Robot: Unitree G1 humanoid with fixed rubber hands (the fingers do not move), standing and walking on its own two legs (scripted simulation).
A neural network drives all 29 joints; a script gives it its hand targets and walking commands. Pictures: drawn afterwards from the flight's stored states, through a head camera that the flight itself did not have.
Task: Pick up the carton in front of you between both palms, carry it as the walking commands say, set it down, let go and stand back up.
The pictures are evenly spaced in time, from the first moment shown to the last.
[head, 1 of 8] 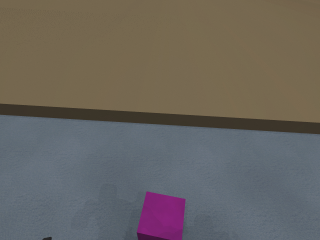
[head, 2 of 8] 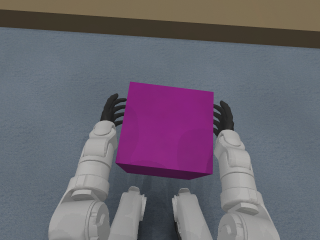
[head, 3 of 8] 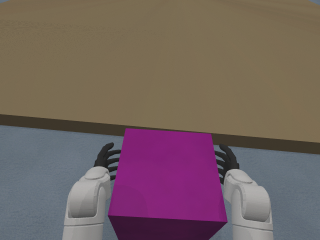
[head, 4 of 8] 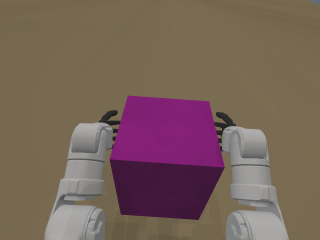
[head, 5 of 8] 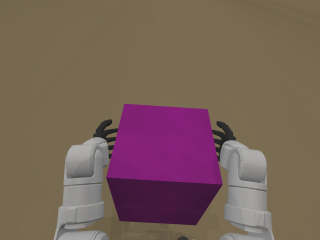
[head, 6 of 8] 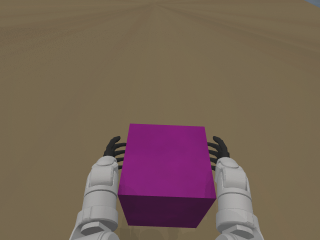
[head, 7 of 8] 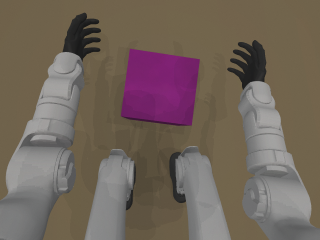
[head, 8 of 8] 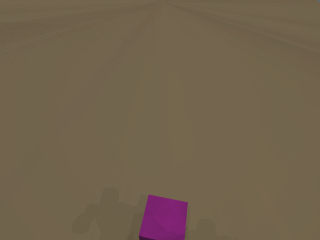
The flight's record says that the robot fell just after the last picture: no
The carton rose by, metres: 0.92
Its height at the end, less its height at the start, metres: +0.14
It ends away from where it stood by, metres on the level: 2.61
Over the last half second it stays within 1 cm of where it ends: yes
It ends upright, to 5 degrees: yes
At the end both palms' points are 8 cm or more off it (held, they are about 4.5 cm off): yes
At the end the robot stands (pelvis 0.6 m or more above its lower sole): yes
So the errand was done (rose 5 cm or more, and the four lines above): yes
